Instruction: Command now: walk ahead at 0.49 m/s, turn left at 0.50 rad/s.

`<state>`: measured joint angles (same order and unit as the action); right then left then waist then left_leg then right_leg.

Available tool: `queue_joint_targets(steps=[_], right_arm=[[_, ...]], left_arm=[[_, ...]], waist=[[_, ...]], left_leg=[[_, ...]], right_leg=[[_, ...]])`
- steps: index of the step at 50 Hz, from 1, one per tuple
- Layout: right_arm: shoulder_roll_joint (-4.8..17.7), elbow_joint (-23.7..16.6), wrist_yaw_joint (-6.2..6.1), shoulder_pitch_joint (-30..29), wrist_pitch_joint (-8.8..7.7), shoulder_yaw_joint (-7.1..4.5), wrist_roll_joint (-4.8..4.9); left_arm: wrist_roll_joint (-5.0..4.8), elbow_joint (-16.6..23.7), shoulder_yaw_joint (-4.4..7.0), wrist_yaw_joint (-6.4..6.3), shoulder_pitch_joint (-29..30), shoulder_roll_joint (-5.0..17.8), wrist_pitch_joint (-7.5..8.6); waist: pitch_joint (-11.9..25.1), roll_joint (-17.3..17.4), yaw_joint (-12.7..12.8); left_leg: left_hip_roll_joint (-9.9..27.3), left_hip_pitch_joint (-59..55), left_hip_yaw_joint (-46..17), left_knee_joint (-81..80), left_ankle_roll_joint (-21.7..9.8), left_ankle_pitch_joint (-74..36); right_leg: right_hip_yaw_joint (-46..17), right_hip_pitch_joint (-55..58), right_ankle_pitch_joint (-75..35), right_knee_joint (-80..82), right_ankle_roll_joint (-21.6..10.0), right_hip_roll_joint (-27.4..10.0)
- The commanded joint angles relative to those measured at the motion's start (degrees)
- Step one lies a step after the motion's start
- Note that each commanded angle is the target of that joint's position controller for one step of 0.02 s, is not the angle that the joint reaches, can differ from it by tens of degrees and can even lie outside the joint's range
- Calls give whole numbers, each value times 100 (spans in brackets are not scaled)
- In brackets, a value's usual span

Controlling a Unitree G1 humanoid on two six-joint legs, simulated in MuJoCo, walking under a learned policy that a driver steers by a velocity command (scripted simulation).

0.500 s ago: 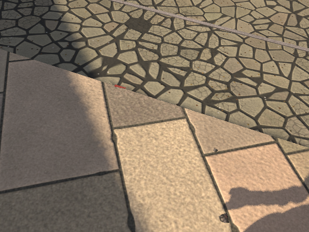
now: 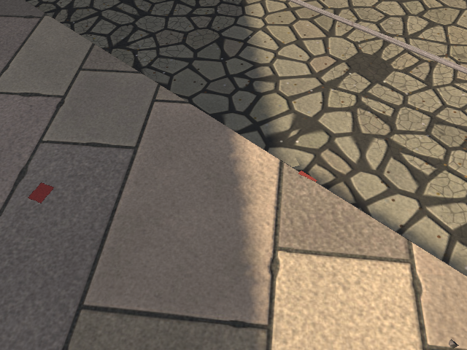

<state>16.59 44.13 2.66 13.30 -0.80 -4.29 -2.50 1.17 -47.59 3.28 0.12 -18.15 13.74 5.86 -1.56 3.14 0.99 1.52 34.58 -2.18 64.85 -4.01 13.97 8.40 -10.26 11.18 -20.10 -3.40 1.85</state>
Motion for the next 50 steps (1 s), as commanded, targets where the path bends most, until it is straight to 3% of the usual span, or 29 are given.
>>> queue_joint_targets(steps=[1,5,10,12,13,14,15,16,17,18,19,20,22,25,28,31,34,37,39,40,41,42,43,44,45,46,48,50], right_arm=[[-43,-396,84,-84,-8,65,-8],[-197,-579,135,-871,-89,202,25],[-100,-750,108,-1532,-137,247,-2],[-21,-598,37,-1121,-192,209,-45],[64,-319,-10,-349,-258,154,-81],[359,15,-81,622,-316,39,-172],[975,103,-180,1407,-333,-114,-249],[1120,176,-225,1525,-257,-180,31],[922,209,-236,1094,-240,-136,141],[585,206,-224,711,-282,-51,158],[320,201,-211,404,-318,19,142],[142,242,-219,267,-359,69,165],[47,337,-235,333,-464,99,148],[131,550,-250,606,-556,76,160],[59,682,-262,781,-580,117,145],[127,771,-305,891,-608,128,157],[236,956,-389,1215,-577,117,147],[398,1063,-457,1265,-510,94,112],[570,1066,-484,1167,-420,49,79],[647,1018,-481,1094,-367,30,93],[630,882,-459,1020,-365,39,119],[-74,537,-321,1442,-407,176,195],[373,338,-295,710,-490,89,175],[350,145,-273,227,-581,117,203],[341,130,-278,182,-640,135,203],[301,160,-290,201,-593,126,153],[160,183,-269,440,-334,152,4],[42,166,-232,457,-167,177,-14]], left_arm=[[3,160,50,38,-183,411,147],[-14,-22,27,68,-396,482,128],[-21,-400,45,5,-991,752,-29],[-26,-533,48,-23,-1073,857,-116],[-57,-587,34,-34,-1073,864,-164],[-81,-521,-16,-43,-1051,752,-166],[-201,-166,-160,24,-1141,203,-132],[-155,-160,-42,23,-1131,499,-138],[-92,-39,40,11,-561,707,-161],[-103,13,-15,40,-305,536,-115],[-99,-88,-23,53,-353,423,-141],[-12,-179,-23,71,-501,353,-231],[51,-320,-19,150,-683,215,-376],[38,-182,17,207,-181,182,-440],[34,15,5,217,439,160,-434],[49,207,-72,265,1028,76,-399],[75,439,-115,305,1547,80,-388],[83,502,-79,288,1468,145,-385],[91,338,14,239,775,306,-378],[116,124,101,213,64,447,-341],[185,-109,264,147,-810,851,-313],[158,-64,454,72,-818,1567,-337],[-73,-58,454,68,-949,1495,-420],[-78,-61,413,10,-543,1343,-444],[-78,-36,333,2,-261,1009,-443],[-74,-19,281,-4,-28,829,-418],[-95,25,194,-18,160,623,-333],[-101,-40,201,-5,-1,721,-214]], waist=[[-66,-650,-115],[-201,-704,8],[-325,-743,186],[-54,-851,-34],[363,-747,-397],[992,-596,-757],[1879,534,-918],[2159,812,-858],[1285,255,-694],[674,95,-506],[352,-101,-260],[167,-5,-69],[116,52,48],[-157,57,49],[-351,21,-35],[-438,35,-157],[-553,-24,-310],[-378,60,-198],[102,201,127],[523,145,450],[1030,-226,847],[1634,-1702,410],[1920,-1061,687],[981,-732,541],[554,-236,313],[242,-39,60],[245,-132,-246],[211,-248,-312]], left_leg=[[227,629,-239,-295,56,-567],[93,122,206,-1911,66,-1350],[-34,-309,695,-2991,-144,-642],[-338,-1015,857,-3363,-343,-163],[-526,-2010,924,-3813,-482,-363],[-125,-3522,433,-3756,-679,-341],[1687,-5405,-1975,-3915,-1215,252],[2351,-5536,-3730,-4690,-1618,-363],[1990,-4989,-2718,-4657,-1433,-742],[1722,-4151,-2006,-4820,-1256,-1145],[1448,-3512,-1441,-5056,-969,-1278],[1252,-3030,-1039,-5238,-783,-1402],[1116,-2682,-588,-5503,-703,-1645],[1067,-2681,-61,-5787,-652,-1807],[983,-2809,391,-5840,-581,-2050],[974,-2960,788,-5836,-495,-2369],[1147,-3535,1007,-5681,-446,-2833],[1268,-4119,1272,-4891,-331,-4685],[1293,-4240,1436,-3577,-262,-6065],[1231,-3922,1505,-2444,-207,-5765],[1051,-2815,1526,-845,-66,-4252],[-94,-230,1373,1473,266,1021],[-421,670,120,2169,288,1495],[6,1111,-62,1950,233,882],[216,830,-14,1386,232,457],[346,473,-15,981,278,380],[445,-166,-11,463,418,407],[444,-234,147,42,495,248]], right_leg=[[-1092,218,-1142,1230,-709,-1650],[-372,126,-1652,1221,-550,-1362],[-357,986,-2463,890,-571,-1667],[-236,1311,-4031,25,-513,-1674],[-35,1185,-4379,-925,-416,-1526],[62,326,-3411,-2114,-293,-1355],[266,-1638,-642,-4180,-38,-756],[-385,-2624,1891,-5370,27,-114],[-826,-3116,1456,-5502,-30,-481],[-869,-3035,1035,-5207,-50,-641],[-904,-2713,811,-4792,-41,-790],[-940,-2399,722,-4553,8,-838],[-966,-2124,498,-4504,59,-740],[-1052,-2649,-129,-4282,96,-751],[-1023,-3002,-811,-3604,115,-701],[-703,-2822,-1375,-2652,55,-641],[-374,-2781,-1252,-1961,-119,-568],[-34,-2348,-509,-1624,-420,-224],[158,-1495,131,-1553,-693,201],[89,-560,102,-1209,-856,373],[-808,861,298,-892,-1155,-144],[-3818,2832,-102,-674,-2159,-1972],[-5142,3024,42,189,-2347,-2131],[-4214,2344,-196,332,-2103,-2047],[-3675,1550,-749,436,-1835,-1854],[-3197,877,-1327,497,-1610,-1573],[-2564,201,-1818,651,-1434,-1203],[-2216,-17,-2207,770,-1373,-1023]])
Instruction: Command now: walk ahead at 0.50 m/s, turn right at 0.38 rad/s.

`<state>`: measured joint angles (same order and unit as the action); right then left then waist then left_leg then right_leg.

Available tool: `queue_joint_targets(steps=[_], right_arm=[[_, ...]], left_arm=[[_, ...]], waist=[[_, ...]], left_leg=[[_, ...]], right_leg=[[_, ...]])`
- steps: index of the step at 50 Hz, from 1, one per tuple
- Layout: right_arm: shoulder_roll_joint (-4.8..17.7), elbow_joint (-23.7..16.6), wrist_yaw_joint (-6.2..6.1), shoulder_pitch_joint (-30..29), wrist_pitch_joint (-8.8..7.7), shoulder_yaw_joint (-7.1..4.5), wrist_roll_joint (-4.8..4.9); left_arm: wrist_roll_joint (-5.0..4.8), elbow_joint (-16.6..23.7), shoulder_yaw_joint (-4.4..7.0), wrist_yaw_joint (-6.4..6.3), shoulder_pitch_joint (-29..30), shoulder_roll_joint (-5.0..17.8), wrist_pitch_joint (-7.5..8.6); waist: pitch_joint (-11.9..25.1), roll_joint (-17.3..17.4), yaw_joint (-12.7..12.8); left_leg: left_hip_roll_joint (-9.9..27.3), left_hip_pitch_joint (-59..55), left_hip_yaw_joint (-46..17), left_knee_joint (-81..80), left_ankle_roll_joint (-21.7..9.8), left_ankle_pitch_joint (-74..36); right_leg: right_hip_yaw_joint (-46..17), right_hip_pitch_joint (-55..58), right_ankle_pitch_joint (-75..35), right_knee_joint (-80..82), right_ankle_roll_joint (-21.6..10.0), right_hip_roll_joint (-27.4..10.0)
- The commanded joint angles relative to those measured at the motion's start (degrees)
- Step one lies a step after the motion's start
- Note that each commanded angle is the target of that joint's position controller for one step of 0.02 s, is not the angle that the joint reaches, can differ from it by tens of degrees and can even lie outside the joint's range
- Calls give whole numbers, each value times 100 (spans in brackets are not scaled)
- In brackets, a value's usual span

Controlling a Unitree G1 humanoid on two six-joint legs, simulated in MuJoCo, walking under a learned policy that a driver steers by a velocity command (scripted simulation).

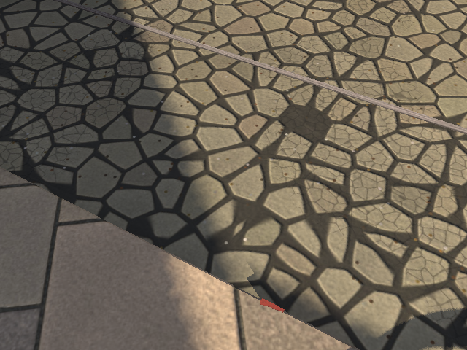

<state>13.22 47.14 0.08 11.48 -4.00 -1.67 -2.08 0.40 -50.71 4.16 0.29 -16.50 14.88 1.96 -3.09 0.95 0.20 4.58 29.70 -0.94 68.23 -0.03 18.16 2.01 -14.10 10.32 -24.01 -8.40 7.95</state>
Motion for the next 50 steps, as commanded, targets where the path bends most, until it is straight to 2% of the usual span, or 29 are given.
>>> queue_joint_targets(steps=[1,4,7,13,15,16,17,18,19,20,21,22,23,24,26,28,31,33,35,36,39,41,43,44,45,46,47,48,50], right_arm=[[371,-185,40,488,191,-80,-56],[391,-390,73,-218,216,-66,-39],[382,-529,101,-749,216,-39,10],[440,-818,149,-1583,130,-5,52],[507,-795,152,-1361,98,-26,62],[572,-686,127,-992,77,-62,67],[670,-495,77,-402,51,-121,69],[783,-201,13,545,3,-193,43],[1166,-19,-76,1571,-34,-307,-83],[1726,54,-66,1825,-4,-454,-133],[1270,74,5,1479,71,-383,117],[943,-30,19,886,78,-303,143],[696,-41,37,604,44,-246,102],[576,27,26,563,-2,-202,104],[476,195,12,642,-87,-155,127],[604,328,23,857,-162,-189,172],[754,393,24,892,-164,-217,204],[795,500,42,1039,-143,-237,184],[794,473,60,1036,-169,-227,179],[783,575,48,1235,-168,-232,136],[773,616,-31,1407,-74,-216,80],[873,529,-59,1189,-15,-259,50],[901,416,-55,757,15,-272,102],[676,328,-27,963,-8,-239,198],[128,311,-51,1267,-38,-150,132],[378,309,-101,1501,-51,-199,230],[785,284,-115,879,19,-300,198],[825,218,-62,585,87,-344,192],[601,142,85,456,293,-338,69]], left_arm=[[-21,249,113,-22,-259,643,208],[-43,139,76,-6,-616,606,231],[-51,56,55,-13,-957,634,237],[63,-76,-11,-104,-1324,681,191],[94,-98,-9,-144,-1193,772,197],[94,-87,-7,-158,-1050,826,214],[96,-99,-2,-157,-970,889,225],[71,-107,-4,-137,-872,916,235],[11,38,-73,-114,-887,713,273],[-167,101,-175,-58,-1618,140,276],[34,42,-64,-88,-1286,730,258],[35,183,-38,-57,-791,747,273],[40,244,-71,-27,-513,641,292],[68,253,-76,3,-465,551,246],[162,189,-114,72,-648,391,89],[163,235,-132,99,-526,322,-1],[186,572,-186,149,480,284,-25],[189,630,-286,197,716,80,-34],[124,585,-266,183,736,198,-18],[164,456,-216,153,565,317,-13],[252,629,-179,119,983,469,73],[259,581,-166,130,746,451,140],[231,109,-97,101,-613,450,261],[284,-81,57,53,-1410,979,338],[249,23,79,48,-1402,1172,366],[108,55,102,29,-1398,1236,337],[107,194,34,41,-915,851,361],[104,316,-19,76,-427,648,400],[58,270,-19,72,-247,615,477]], waist=[[287,-96,-199],[60,-261,33],[62,-412,269],[-180,-463,530],[-191,-498,333],[-65,-524,144],[223,-528,-101],[688,-330,-542],[1386,120,-902],[2047,1399,-523],[1607,645,-531],[720,349,-352],[356,62,-267],[180,79,-102],[218,302,117],[178,305,167],[-191,217,48],[31,392,-28],[212,335,-18],[289,353,-27],[-4,210,-152],[16,196,4],[376,44,664],[761,-786,867],[854,-1455,551],[768,-1521,461],[142,-501,406],[-164,-237,244],[-361,-430,-70]], left_leg=[[165,329,87,-566,129,-410],[199,670,199,-1533,148,-1259],[106,818,252,-2273,90,-1830],[-180,916,364,-3235,-137,-1657],[-312,459,361,-3569,-340,-1301],[-474,-129,409,-3715,-452,-1068],[-677,-879,474,-3822,-566,-860],[-711,-2031,455,-4152,-723,-1053],[382,-3505,-758,-4266,-1033,-411],[1962,-4875,-3569,-4745,-1879,-149],[1786,-4398,-4045,-5207,-1871,448],[1608,-3583,-3056,-5300,-1754,341],[1359,-2933,-2414,-5473,-1599,-435],[1085,-2498,-1873,-5563,-1406,-1022],[771,-2057,-1262,-5709,-1225,-1701],[716,-1982,-1018,-5846,-1287,-2069],[455,-1725,-574,-6132,-1205,-2272],[291,-1719,-222,-5989,-1098,-2832],[236,-1621,-53,-5838,-1048,-2877],[520,-1916,-274,-5576,-1132,-3183],[768,-2564,-671,-5126,-1337,-3218],[785,-2472,-757,-4628,-1325,-3630],[352,-1746,-561,-3066,-1119,-4223],[-158,-923,-231,-1345,-857,-3117],[-741,367,-79,429,-672,1198],[-842,1396,-134,958,-652,1284],[-435,1634,-362,982,-651,774],[-279,1431,-463,688,-588,367],[-4,983,-431,12,-431,-78]], right_leg=[[-1465,315,-2147,1248,-812,-1565],[-1262,525,-2263,1369,-515,-1410],[-1215,1038,-2509,1295,-267,-1426],[-1339,1900,-2835,1055,-351,-1739],[-1309,1973,-3417,838,-308,-1859],[-1224,1903,-4128,546,-221,-1842],[-1144,1854,-4782,-42,-145,-1776],[-912,1539,-4713,-1101,-36,-1540],[-725,489,-3067,-2719,60,-1262],[-313,-1462,1441,-4840,366,-133],[-828,-2156,1805,-5260,263,-299],[-862,-2346,1280,-5193,260,-599],[-805,-2179,921,-4891,277,-792],[-779,-1936,792,-4513,322,-952],[-641,-1435,704,-4046,479,-1060],[-488,-1521,563,-3731,592,-1110],[-200,-1700,-219,-2511,723,-1201],[64,-1251,-697,-2110,738,-1067],[181,-860,-1156,-2158,706,-977],[26,-952,-1391,-2629,628,-1082],[-120,-1668,-613,-2478,549,-1180],[-127,-1144,16,-2044,479,-1046],[39,723,17,-1080,385,-687],[-953,1826,-71,-290,115,-1479],[-2389,2546,-583,25,-117,-2796],[-3559,2480,-761,656,-727,-3323],[-3137,1886,-476,794,-803,-3205],[-2508,1337,-814,875,-693,-2984],[-1508,742,-1023,1154,-388,-2606]])
Over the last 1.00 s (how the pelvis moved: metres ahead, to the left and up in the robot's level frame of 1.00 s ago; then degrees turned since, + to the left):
0.54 0.00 -0.01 -13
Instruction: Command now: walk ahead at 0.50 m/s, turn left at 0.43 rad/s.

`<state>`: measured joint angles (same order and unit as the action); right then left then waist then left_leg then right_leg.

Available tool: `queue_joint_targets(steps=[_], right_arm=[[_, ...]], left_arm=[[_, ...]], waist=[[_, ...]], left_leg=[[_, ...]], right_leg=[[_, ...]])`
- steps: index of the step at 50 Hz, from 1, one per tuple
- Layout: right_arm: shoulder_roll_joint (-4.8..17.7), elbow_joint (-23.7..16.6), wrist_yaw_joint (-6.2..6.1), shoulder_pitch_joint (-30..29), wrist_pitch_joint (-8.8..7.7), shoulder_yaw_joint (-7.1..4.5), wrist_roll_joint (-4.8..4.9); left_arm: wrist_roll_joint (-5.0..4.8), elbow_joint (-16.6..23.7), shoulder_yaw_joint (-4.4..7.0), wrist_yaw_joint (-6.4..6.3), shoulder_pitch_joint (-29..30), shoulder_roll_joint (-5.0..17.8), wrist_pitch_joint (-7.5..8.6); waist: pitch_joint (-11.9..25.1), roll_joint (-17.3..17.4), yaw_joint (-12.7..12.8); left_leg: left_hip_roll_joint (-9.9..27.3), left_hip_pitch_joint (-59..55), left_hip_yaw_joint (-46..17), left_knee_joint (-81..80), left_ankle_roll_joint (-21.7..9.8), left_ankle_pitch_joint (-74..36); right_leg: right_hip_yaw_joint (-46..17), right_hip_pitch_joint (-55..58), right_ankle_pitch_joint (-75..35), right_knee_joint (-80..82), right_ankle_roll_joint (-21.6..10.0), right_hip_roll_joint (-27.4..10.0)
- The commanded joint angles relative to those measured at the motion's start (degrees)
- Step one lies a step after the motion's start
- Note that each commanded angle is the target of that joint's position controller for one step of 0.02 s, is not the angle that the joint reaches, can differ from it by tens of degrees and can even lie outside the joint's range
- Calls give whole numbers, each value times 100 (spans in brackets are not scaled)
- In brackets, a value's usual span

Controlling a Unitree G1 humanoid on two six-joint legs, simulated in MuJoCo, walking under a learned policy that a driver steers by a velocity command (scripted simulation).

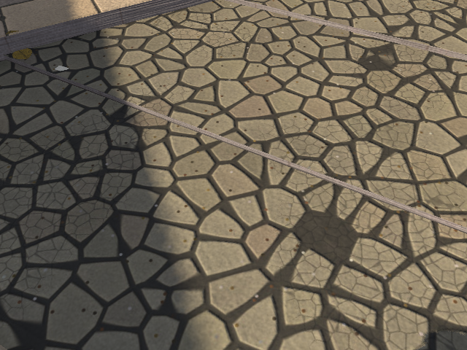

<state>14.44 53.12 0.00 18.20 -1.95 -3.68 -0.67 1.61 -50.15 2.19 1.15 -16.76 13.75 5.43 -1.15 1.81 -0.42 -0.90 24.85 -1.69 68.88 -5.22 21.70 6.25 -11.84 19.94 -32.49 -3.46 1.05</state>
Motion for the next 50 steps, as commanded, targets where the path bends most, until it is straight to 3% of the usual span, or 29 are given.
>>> queue_joint_targets(steps=[1,5,6,7,8,10,12,15,18,19,20,21,22,23,24,25,26,27,29,32,35,39,41,42,43,44,46,47,50], right_arm=[[436,-503,180,-334,177,-141,-92],[90,-842,360,-1042,262,15,-168],[162,-761,350,-919,273,-17,-251],[262,-746,338,-928,270,-58,-240],[314,-875,317,-1318,227,-95,-199],[217,-983,235,-1914,153,-42,-221],[236,-1229,191,-2685,4,-4,-188],[77,-781,380,-1946,-28,100,-140],[371,-158,267,-924,-24,65,-201],[487,216,190,-143,-110,34,-338],[762,488,156,584,-176,-45,-504],[1256,576,187,1002,-249,-144,-456],[1222,428,242,1185,-294,-125,-150],[979,203,265,826,-153,-117,39],[574,-89,193,146,-140,17,60],[685,-271,4,-430,-144,-32,-16],[556,-380,-156,-665,-119,35,42],[568,-296,-227,-655,-122,52,-26],[497,-176,-282,-401,-149,55,-100],[376,-256,-289,-665,-139,80,-106],[528,-426,-177,-811,-49,9,-54],[799,-492,-184,-443,188,-155,-78],[694,-462,-168,-82,323,-174,-214],[243,-541,-86,256,387,-90,-212],[269,-1098,-77,-550,402,-31,-136],[332,-1203,-105,-966,412,-26,-100],[302,-1121,-167,-889,393,-17,-68],[402,-1042,-166,-723,395,-46,-153],[342,-1068,-105,-570,498,-49,-167]], left_arm=[[-82,187,166,-42,-188,668,154],[-82,-12,191,-128,-391,710,108],[-20,-125,213,-162,-692,792,121],[14,-110,188,-163,-801,749,129],[32,-269,149,-193,-1158,573,201],[104,-489,79,-183,-1599,440,263],[104,-539,36,-191,-1553,400,343],[-7,-515,23,-212,-987,564,232],[9,-652,18,-293,-1205,474,-25],[-44,-700,62,-288,-1270,564,-134],[-215,-781,86,-281,-1473,577,-214],[-376,-833,141,-334,-1811,320,-283],[-727,-957,39,-436,-2985,-33,-309],[-542,-1006,52,-520,-2585,250,-334],[-332,-865,89,-472,-1851,317,-340],[-98,-568,113,-439,-1125,256,-418],[83,-448,147,-294,-814,344,-525],[137,-249,168,-191,-512,290,-632],[90,-53,158,-131,-359,118,-696],[24,70,84,-70,-343,-147,-681],[-5,319,99,46,149,1,-793],[43,713,169,110,663,185,-832],[26,693,229,83,372,334,-653],[15,832,299,3,328,839,-537],[-55,915,446,-57,-104,1502,-572],[-12,744,461,-123,-468,1450,-613],[-21,872,345,-229,279,1037,-715],[-56,1012,317,-244,628,899,-741],[-92,1074,314,-198,577,830,-718]], waist=[[-603,-529,-52],[-442,-606,4],[-159,-624,66],[-41,-526,123],[-201,-670,291],[-652,-601,516],[-1051,-278,573],[-621,-81,285],[-415,-20,53],[-111,187,-240],[282,444,-528],[840,1065,-407],[2263,1254,-134],[2575,616,-287],[1903,209,-254],[1702,473,-161],[1195,286,7],[706,399,106],[490,302,231],[659,547,472],[551,789,422],[247,433,110],[265,-476,110],[197,-2124,-36],[267,-2057,434],[392,-1304,532],[229,-991,105],[337,-970,-1],[691,-516,-54]], left_leg=[[539,1328,-252,-370,153,-719],[377,1027,354,-1723,153,-1805],[423,1209,322,-1248,7,-2238],[398,1437,444,-1122,-67,-2593],[612,2251,-3,-1243,-134,-2944],[499,2765,-173,-1673,-117,-2743],[304,2213,80,-3212,76,-3699],[278,-560,447,-4253,151,-5599],[524,-985,204,-5183,209,-5629],[493,-1864,394,-5761,235,-5930],[822,-3325,453,-5757,218,-6876],[1625,-4676,19,-4027,176,-10185],[3057,-6491,-904,-2567,-512,-11590],[3053,-5865,-1042,-3038,-634,-9757],[2751,-4642,-705,-3677,-750,-7133],[2935,-3674,-1012,-4181,-1019,-4909],[2758,-2290,-772,-4916,-1111,-4038],[2630,-1207,-512,-5154,-1149,-4174],[2439,-668,-150,-5048,-1170,-4644],[2085,-412,425,-4845,-770,-4161],[1974,-4,760,-4941,-459,-2380],[2266,-89,601,-4578,-179,-102],[1926,207,903,-3353,205,584],[1147,985,1553,-1305,645,1477],[124,2245,862,-553,814,2002],[297,2299,161,-97,771,1534],[377,2164,15,-103,695,496],[331,1933,96,-106,683,79],[184,1502,106,-136,696,-341]], right_leg=[[-1522,398,-2090,2160,-759,-1711],[-247,558,-3192,2190,-627,-1281],[-228,1107,-3610,1873,-629,-1487],[-46,1372,-3455,1604,-608,-1454],[-168,2000,-2749,1503,-454,-1564],[-365,2169,-2640,1448,-460,-1612],[-238,1567,-1779,1520,-370,-1179],[-122,-26,-724,807,-402,-834],[-418,695,-864,-1182,-425,-619],[-318,576,-1027,-2536,-382,-379],[-128,-318,284,-4135,-286,-67],[-77,-1797,3727,-6385,-122,502],[-1224,-3146,3733,-7240,-10,396],[-1168,-3289,3029,-7150,-58,-86],[-1029,-3309,1905,-6270,0,-241],[-828,-3401,1074,-6294,87,-411],[-694,-2811,444,-5556,244,-518],[-681,-2331,71,-5035,390,-491],[-714,-2148,-286,-4422,420,-509],[-657,-1651,-1103,-2959,256,-559],[-389,-969,-1280,-1982,186,-380],[-94,-692,-100,-1038,39,-197],[-452,95,-25,-25,-99,-192],[-2565,241,-1340,934,-429,-1622],[-4350,474,-2975,1593,-1408,-2574],[-4134,570,-2911,1511,-1637,-2394],[-2854,190,-2495,1208,-1245,-1618],[-2473,48,-2604,1150,-1063,-1310],[-2275,-65,-2667,1140,-921,-1061]])
Over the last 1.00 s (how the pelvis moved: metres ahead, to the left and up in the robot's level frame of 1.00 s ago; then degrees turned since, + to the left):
0.50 0.00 -0.01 1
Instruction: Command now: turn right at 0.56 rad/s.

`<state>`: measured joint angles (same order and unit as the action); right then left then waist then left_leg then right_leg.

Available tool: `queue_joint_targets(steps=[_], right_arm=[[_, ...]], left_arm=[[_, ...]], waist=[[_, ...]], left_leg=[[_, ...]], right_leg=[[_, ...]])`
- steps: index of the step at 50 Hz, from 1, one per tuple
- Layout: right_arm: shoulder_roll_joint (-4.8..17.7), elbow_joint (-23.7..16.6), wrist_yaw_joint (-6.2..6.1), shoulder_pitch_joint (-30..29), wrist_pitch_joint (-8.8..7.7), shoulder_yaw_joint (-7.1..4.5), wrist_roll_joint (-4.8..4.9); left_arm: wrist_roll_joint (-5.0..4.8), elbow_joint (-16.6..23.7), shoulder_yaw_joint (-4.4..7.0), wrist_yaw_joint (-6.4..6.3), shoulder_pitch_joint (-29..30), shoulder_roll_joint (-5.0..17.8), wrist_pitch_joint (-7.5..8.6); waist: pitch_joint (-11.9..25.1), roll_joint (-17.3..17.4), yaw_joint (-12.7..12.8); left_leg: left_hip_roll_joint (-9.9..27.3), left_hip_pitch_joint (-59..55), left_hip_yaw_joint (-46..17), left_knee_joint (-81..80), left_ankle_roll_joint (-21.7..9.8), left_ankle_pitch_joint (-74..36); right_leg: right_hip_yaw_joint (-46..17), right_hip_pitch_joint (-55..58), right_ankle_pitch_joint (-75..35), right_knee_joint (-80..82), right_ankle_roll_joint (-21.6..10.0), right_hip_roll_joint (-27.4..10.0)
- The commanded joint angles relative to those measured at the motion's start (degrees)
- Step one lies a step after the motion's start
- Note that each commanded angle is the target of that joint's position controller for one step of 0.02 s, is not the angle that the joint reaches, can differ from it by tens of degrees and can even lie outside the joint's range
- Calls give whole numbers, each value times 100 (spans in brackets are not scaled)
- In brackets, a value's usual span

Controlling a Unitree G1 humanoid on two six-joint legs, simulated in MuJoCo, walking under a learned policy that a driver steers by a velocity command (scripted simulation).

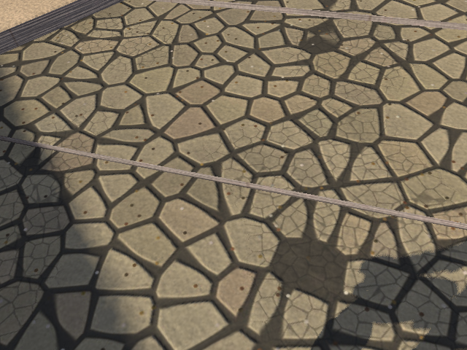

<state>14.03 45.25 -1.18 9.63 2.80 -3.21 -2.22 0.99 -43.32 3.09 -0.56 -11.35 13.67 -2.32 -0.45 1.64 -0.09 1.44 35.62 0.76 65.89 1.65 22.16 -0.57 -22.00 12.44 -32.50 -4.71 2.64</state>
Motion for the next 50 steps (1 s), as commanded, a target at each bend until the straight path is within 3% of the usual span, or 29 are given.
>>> queue_joint_targets(steps=[1,7,10,13,15,16,17,18,19,20,23,26,28,29,30,37,38,41,43,45,46,48,49,50], right_arm=[[320,-347,22,211,43,-75,2],[281,-600,10,-208,11,-6,10],[276,-671,0,-305,-48,10,65],[272,-666,-14,-54,-114,14,151],[207,-567,-51,403,-201,32,148],[371,-554,-91,536,-275,5,97],[747,-671,-117,478,-331,-36,-11],[849,-634,-93,359,-311,-34,-29],[569,-616,-76,210,-312,41,47],[472,-613,-64,59,-326,77,89],[539,-559,-48,-13,-334,57,107],[479,-455,-6,232,-339,62,123],[370,-483,50,376,-399,88,89],[354,-405,68,447,-408,72,127],[462,-349,59,355,-396,38,110],[369,-69,77,397,-341,-6,110],[329,22,81,465,-335,-2,96],[510,135,102,560,-255,-100,74],[611,200,98,842,-283,-126,101],[804,373,73,1162,-363,-201,94],[831,397,77,1132,-393,-223,96],[761,389,140,856,-450,-217,112],[630,282,159,430,-468,-190,121],[363,58,178,-89,-533,-128,148]], left_arm=[[-29,386,250,-22,-56,886,67],[29,430,289,-35,-378,901,48],[97,434,271,16,-456,874,47],[114,453,240,67,-389,855,30],[42,434,193,47,-291,779,28],[22,419,147,34,-416,625,76],[-64,493,42,51,-563,240,130],[-5,612,105,64,-251,476,149],[94,534,169,104,-203,662,143],[76,463,143,166,-230,533,133],[76,315,66,247,-373,334,129],[73,267,-13,193,-239,276,163],[120,212,-3,111,-217,496,225],[39,78,41,80,-189,561,219],[10,30,18,74,-215,459,232],[6,-396,-3,15,-99,442,250],[13,-504,-14,9,-172,400,250],[60,-603,36,26,-206,484,230],[52,-519,23,56,-37,451,299],[92,-420,-31,96,168,227,441],[117,-393,-34,111,258,230,503],[73,-543,-30,160,-169,218,618],[30,-785,-2,163,-814,287,668],[28,-1046,106,107,-1584,672,738]], waist=[[616,-466,-44],[495,-830,248],[410,-912,324],[367,-964,220],[331,-776,-81],[418,-504,-78],[575,491,18],[198,990,25],[76,648,83],[32,603,149],[128,804,207],[277,606,156],[381,248,15],[217,-181,-18],[144,-83,81],[18,-272,-10],[115,-253,-16],[-307,-41,-60],[-778,94,-192],[-925,519,-263],[-1008,493,-246],[-866,536,37],[-728,410,385],[-799,-426,725]], left_leg=[[-70,466,-164,-17,30,-450],[-137,111,-318,-1444,43,-626],[-266,-529,-229,-2018,-66,-340],[-416,-1422,-86,-2717,-251,-57],[-349,-2442,-81,-4058,-407,-703],[122,-3095,-468,-4389,-451,-933],[1290,-3486,-1845,-4931,-703,-411],[1947,-2653,-2809,-5275,-1197,-751],[1734,-2377,-2470,-5148,-1308,-807],[1421,-2237,-2074,-5066,-1229,-781],[826,-2206,-1271,-4764,-963,-1607],[704,-2216,-1126,-4484,-736,-1959],[550,-1998,-1054,-4425,-488,-1704],[317,-2160,-802,-4468,-429,-1542],[295,-2348,-741,-4373,-414,-1489],[315,-2588,-676,-4319,-451,-1649],[264,-2654,-643,-4381,-450,-1109],[136,-2384,-784,-4353,-704,1350],[474,-2358,-1453,-4674,-1033,2251],[1188,-2637,-2506,-5306,-1448,2595],[1388,-2531,-2694,-5442,-1554,2445],[1173,-1915,-2262,-5203,-1422,1770],[780,-1384,-1684,-4770,-1185,1437],[75,-457,-749,-3507,-834,682]], right_leg=[[-1665,1003,-1653,1177,-789,-1203],[-2115,983,270,1435,-761,-1168],[-2246,678,415,1434,-778,-1162],[-2415,351,55,1362,-746,-1148],[-2427,-2,20,1146,-469,-972],[-2316,-345,346,951,-194,-789],[-1629,-781,913,166,96,-246],[-831,-840,1266,-81,198,371],[-784,-376,1319,-426,241,153],[-719,-186,1026,-410,254,165],[-393,388,520,-136,317,223],[-508,1109,-331,758,364,-19],[-974,1645,-886,749,379,-579],[-998,1280,-824,668,320,-537],[-975,1098,-723,743,313,-506],[-1006,1094,-903,899,253,-547],[-974,1143,-423,951,236,-502],[-752,517,1862,572,-10,-136],[-714,-191,2251,263,-121,-71],[-188,-573,1349,-401,-85,16],[15,-492,1040,-392,-69,-68],[24,587,933,146,-158,-95],[-254,1456,1066,539,-254,-106],[-1585,2338,1808,1296,-510,-681]])
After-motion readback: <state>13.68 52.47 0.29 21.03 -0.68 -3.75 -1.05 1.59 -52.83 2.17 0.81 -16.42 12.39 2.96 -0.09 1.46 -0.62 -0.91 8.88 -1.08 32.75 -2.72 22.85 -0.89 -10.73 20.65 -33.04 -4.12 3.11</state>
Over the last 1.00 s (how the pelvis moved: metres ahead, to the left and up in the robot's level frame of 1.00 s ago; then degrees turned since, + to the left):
0.31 0.01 -0.14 -13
